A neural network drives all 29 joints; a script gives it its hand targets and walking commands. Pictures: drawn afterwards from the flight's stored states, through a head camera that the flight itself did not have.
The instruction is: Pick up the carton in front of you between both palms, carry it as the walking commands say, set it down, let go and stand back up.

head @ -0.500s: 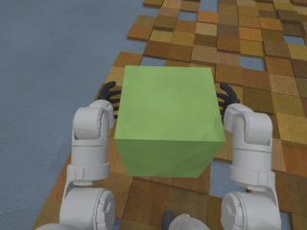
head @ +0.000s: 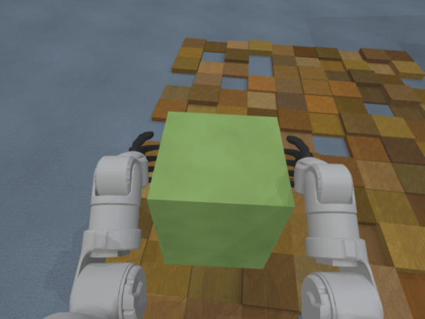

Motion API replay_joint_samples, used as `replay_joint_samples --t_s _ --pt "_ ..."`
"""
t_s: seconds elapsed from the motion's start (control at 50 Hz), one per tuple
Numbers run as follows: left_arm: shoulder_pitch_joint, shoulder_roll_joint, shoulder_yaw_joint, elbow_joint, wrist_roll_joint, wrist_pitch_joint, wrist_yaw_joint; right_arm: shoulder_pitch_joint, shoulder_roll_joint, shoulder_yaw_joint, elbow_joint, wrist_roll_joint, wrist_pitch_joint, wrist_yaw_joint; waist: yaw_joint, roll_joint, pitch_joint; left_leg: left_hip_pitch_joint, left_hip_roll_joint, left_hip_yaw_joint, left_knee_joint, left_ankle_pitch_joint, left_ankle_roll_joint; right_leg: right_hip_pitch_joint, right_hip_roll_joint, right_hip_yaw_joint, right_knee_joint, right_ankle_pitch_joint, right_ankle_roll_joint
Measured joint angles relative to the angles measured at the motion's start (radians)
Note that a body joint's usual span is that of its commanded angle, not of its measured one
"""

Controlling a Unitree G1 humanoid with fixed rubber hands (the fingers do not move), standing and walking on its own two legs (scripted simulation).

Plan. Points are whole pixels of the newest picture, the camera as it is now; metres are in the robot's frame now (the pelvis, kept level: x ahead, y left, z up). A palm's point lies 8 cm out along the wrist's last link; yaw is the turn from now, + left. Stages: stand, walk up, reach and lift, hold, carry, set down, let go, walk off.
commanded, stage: carry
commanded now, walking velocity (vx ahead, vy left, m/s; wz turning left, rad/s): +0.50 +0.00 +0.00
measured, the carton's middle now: (218, 194) +0.35 -0.01 +0.04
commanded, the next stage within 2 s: none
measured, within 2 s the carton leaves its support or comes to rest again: neither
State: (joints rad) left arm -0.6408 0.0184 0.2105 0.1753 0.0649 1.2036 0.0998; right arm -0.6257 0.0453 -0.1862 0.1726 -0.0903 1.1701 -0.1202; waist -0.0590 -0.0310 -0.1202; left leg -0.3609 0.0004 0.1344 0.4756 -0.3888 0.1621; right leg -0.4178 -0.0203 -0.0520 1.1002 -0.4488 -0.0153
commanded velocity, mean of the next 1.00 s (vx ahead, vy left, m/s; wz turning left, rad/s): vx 0.50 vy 0.00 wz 0.00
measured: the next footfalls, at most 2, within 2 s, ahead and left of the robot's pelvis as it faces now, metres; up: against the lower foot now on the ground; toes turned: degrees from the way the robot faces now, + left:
right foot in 0.20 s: +0.28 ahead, -0.12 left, +0.01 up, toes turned -3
left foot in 0.60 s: +0.55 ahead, +0.09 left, +0.00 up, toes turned +5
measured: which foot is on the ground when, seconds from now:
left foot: down 0.00-0.24, up 0.26-0.58, down 0.60-1.00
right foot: up 0.00-0.18, down 0.20-0.64, up 0.66-1.00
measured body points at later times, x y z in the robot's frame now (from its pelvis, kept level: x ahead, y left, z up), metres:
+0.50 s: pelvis +0.30 -0.03 +0.02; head +0.34 -0.03 +0.47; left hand +0.66 +0.16 +0.13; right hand +0.69 -0.14 +0.13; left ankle +0.37 +0.09 -0.68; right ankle +0.24 -0.11 -0.72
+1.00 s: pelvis +0.64 +0.03 +0.00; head +0.66 +0.04 +0.45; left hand +1.01 +0.17 +0.11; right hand +1.00 -0.14 +0.11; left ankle +0.51 +0.09 -0.73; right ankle +0.80 -0.08 -0.69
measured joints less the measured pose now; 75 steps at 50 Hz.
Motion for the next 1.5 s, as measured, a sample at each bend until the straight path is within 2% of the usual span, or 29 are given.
replay_joint_samples --t_s 0.04,0.08,0.14,0.2,0.22,0.26,0.3,0.32,0.34,0.44,0.52,0.6,0.62,0.64,0.68,0.7,0.74,0.86,0.98,1.04,1.06,1.08,1.14,1.16,1.2,1.26,1.34,1.42,1.5 --pt "0.000 -0.005 -0.004 0.002 0.005 0.008 0.001 0.010 -0.013 0.009 -0.004 0.020 0.009 -0.005 -0.013 0.001 0.015 0.032 0.002 -0.010 -0.005 -0.028 -0.022 -0.102 0.005 0.010 0.040 0.002 -0.009" --pt "0.002 -0.010 -0.008 -0.024 0.006 0.015 0.006 0.012 -0.024 0.014 -0.025 0.041 0.014 -0.011 -0.022 0.002 0.034 0.067 0.003 -0.018 -0.013 -0.058 -0.034 -0.181 -0.008 0.010 -0.012 0.024 -0.007" --pt "0.007 -0.020 -0.003 -0.074 0.008 0.017 0.013 0.002 -0.031 0.010 -0.056 0.057 0.015 -0.017 -0.022 0.008 0.051 0.126 0.006 -0.023 -0.020 -0.107 -0.050 -0.226 -0.031 0.001 -0.232 0.075 -0.002" --pt "0.005 -0.034 0.005 -0.086 0.017 0.011 0.014 -0.006 -0.034 0.000 -0.065 0.061 0.014 -0.016 0.008 0.029 0.058 0.181 0.038 -0.022 0.036 -0.184 -0.085 -0.167 -0.018 -0.067 -0.453 0.180 -0.010" --pt "0.000 -0.043 0.002 -0.073 0.022 0.001 0.014 -0.003 -0.041 -0.005 -0.066 0.062 0.013 -0.014 0.025 0.043 0.064 0.175 0.064 -0.023 0.115 -0.196 -0.114 -0.136 -0.003 -0.081 -0.465 0.249 -0.023" --pt "0.004 -0.059 -0.012 -0.050 0.035 -0.020 0.016 0.006 -0.054 -0.017 -0.060 0.063 0.008 -0.005 0.069 0.053 0.070 0.086 0.065 -0.079 0.391 -0.109 -0.139 -0.109 0.023 -0.087 -0.422 0.205 -0.104" --pt "0.029 -0.061 -0.024 -0.051 0.029 -0.023 0.026 0.009 -0.051 -0.021 -0.050 0.055 0.013 0.000 0.100 0.049 0.074 -0.023 0.027 -0.116 0.631 -0.075 -0.136 -0.064 0.034 -0.078 -0.440 0.167 -0.197" --pt "0.043 -0.058 -0.028 -0.059 0.020 -0.021 0.028 0.009 -0.045 -0.022 -0.050 0.049 0.019 0.000 0.112 0.048 0.077 -0.069 0.016 -0.117 0.686 -0.055 -0.133 -0.037 0.036 -0.074 -0.465 0.164 -0.223" --pt "0.053 -0.053 -0.030 -0.070 0.008 -0.019 0.032 0.007 -0.039 -0.022 -0.055 0.042 0.024 0.000 0.121 0.047 0.079 -0.110 0.011 -0.112 0.700 -0.035 -0.132 -0.010 0.036 -0.070 -0.494 0.165 -0.225" --pt "0.036 -0.034 -0.020 -0.118 -0.031 -0.019 0.041 -0.007 -0.016 -0.029 -0.123 0.015 0.032 0.000 0.148 0.030 0.084 -0.224 0.005 -0.091 0.438 0.013 -0.144 0.115 0.028 -0.047 -0.616 0.146 -0.215" --pt "-0.008 -0.033 -0.012 -0.103 -0.035 -0.027 0.040 -0.016 -0.012 -0.046 -0.154 0.004 0.035 0.001 0.154 0.035 0.059 -0.248 0.005 -0.089 0.229 0.203 -0.139 0.204 0.029 -0.037 -0.629 0.074 -0.200" --pt "-0.026 -0.032 -0.019 -0.049 -0.026 -0.019 0.035 -0.014 -0.015 -0.057 -0.126 -0.005 0.047 0.007 0.141 0.048 0.020 -0.174 0.010 -0.060 0.005 0.382 -0.125 0.310 0.031 -0.040 -0.577 -0.034 -0.174" --pt "-0.026 -0.023 -0.023 -0.039 -0.027 -0.015 0.034 -0.014 -0.011 -0.055 -0.110 -0.007 0.044 0.007 0.125 0.032 0.016 -0.143 -0.001 -0.039 0.000 0.340 -0.105 0.315 0.011 -0.044 -0.514 -0.055 -0.164" --pt "-0.027 -0.012 -0.023 -0.032 -0.030 -0.009 0.032 -0.017 -0.005 -0.051 -0.092 -0.011 0.039 0.008 0.109 0.004 0.022 -0.127 -0.022 -0.020 0.028 0.294 -0.090 0.287 -0.019 -0.029 -0.404 -0.013 -0.147" --pt "-0.026 0.009 -0.021 -0.029 -0.039 0.009 0.030 -0.034 -0.002 -0.033 -0.057 -0.012 0.039 0.002 0.072 -0.002 0.034 -0.104 -0.035 -0.012 0.065 0.231 -0.075 0.176 -0.008 0.025 -0.138 0.004 -0.079" --pt "-0.029 0.012 -0.020 -0.027 -0.039 0.017 0.030 -0.036 -0.005 -0.026 -0.051 -0.009 0.042 -0.001 0.055 0.003 0.041 -0.087 -0.037 -0.016 0.062 0.220 -0.079 0.119 0.005 0.038 -0.047 0.014 -0.059" --pt "-0.040 0.008 -0.017 -0.024 -0.032 0.031 0.030 -0.031 -0.015 -0.018 -0.053 0.007 0.050 -0.005 0.031 0.011 0.053 -0.046 -0.039 -0.022 0.035 0.198 -0.072 0.013 0.016 0.040 0.021 0.052 -0.035" --pt "-0.043 -0.029 0.005 -0.046 0.013 0.036 0.029 -0.022 -0.024 -0.032 -0.055 0.037 0.034 -0.008 -0.012 0.021 0.073 0.082 -0.045 -0.031 -0.036 0.126 -0.062 -0.231 -0.004 0.022 -0.079 0.153 -0.002" --pt "-0.010 -0.048 0.024 -0.102 0.032 0.022 0.027 -0.025 -0.022 -0.024 -0.052 0.047 0.003 -0.008 -0.032 0.019 0.071 0.229 -0.064 -0.048 -0.056 0.003 -0.073 -0.308 -0.017 -0.008 -0.333 0.358 -0.020" --pt "0.008 -0.052 0.027 -0.103 0.035 0.015 0.025 -0.017 -0.022 -0.013 -0.039 0.048 -0.007 -0.007 -0.022 0.013 0.067 0.316 -0.069 -0.045 -0.040 -0.054 -0.081 -0.235 0.002 -0.051 -0.529 0.444 -0.051" --pt "0.011 -0.055 0.023 -0.093 0.037 0.011 0.024 -0.009 -0.027 -0.012 -0.038 0.050 -0.007 -0.007 -0.009 0.009 0.070 0.324 -0.067 -0.033 0.024 -0.046 -0.065 -0.184 0.011 -0.071 -0.579 0.461 -0.060" --pt "0.009 -0.060 0.016 -0.083 0.040 0.005 0.024 -0.005 -0.037 -0.011 -0.041 0.055 -0.004 -0.006 0.009 0.013 0.075 0.302 -0.056 -0.027 0.143 -0.025 -0.052 -0.140 0.021 -0.084 -0.595 0.461 -0.069" --pt "0.000 -0.057 -0.006 -0.077 0.034 -0.013 0.027 -0.024 -0.058 -0.014 -0.046 0.065 -0.001 -0.005 0.070 0.050 0.110 0.088 -0.056 -0.121 0.653 -0.060 -0.093 -0.124 0.054 -0.097 -0.494 0.327 -0.102" --pt "0.002 -0.050 -0.012 -0.086 0.023 -0.011 0.030 -0.027 -0.056 -0.014 -0.056 0.061 0.006 -0.005 0.087 0.048 0.121 0.021 -0.055 -0.133 0.747 -0.055 -0.097 -0.106 0.060 -0.094 -0.493 0.300 -0.106" --pt "0.007 -0.037 -0.018 -0.115 -0.005 -0.001 0.040 -0.032 -0.044 -0.018 -0.090 0.048 0.025 -0.007 0.110 0.041 0.138 -0.096 -0.037 -0.144 0.798 -0.032 -0.102 -0.063 0.064 -0.089 -0.518 0.279 -0.099" --pt "-0.007 -0.028 -0.012 -0.159 -0.037 0.011 0.051 -0.046 -0.026 -0.035 -0.153 0.029 0.048 -0.009 0.131 0.033 0.152 -0.229 0.004 -0.146 0.713 -0.014 -0.111 0.000 0.064 -0.084 -0.557 0.242 -0.101" --pt "-0.049 -0.027 0.001 -0.203 -0.053 0.023 0.058 -0.068 -0.016 -0.057 -0.232 0.018 0.072 -0.010 0.143 0.027 0.146 -0.320 0.047 -0.131 0.489 0.027 -0.131 0.084 0.057 -0.069 -0.603 0.191 -0.087" --pt "-0.109 -0.022 0.013 -0.203 -0.052 0.050 0.058 -0.106 -0.025 -0.070 -0.255 0.017 0.102 -0.010 0.137 0.027 0.118 -0.317 0.047 -0.099 0.294 0.202 -0.125 0.178 0.046 -0.050 -0.637 0.128 -0.060" --pt "-0.176 -0.011 0.010 -0.133 -0.041 0.083 0.055 -0.150 -0.053 -0.083 -0.210 0.024 0.140 -0.009 0.125 0.038 0.065 -0.251 0.030 -0.083 0.139 0.370 -0.105 0.265 0.047 -0.041 -0.605 0.014 -0.030"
